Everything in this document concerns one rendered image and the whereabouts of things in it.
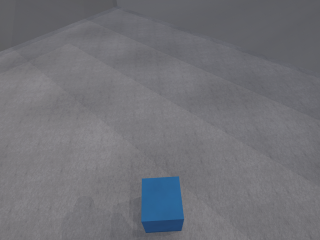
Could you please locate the carton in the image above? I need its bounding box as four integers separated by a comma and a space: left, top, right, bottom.
141, 176, 184, 233

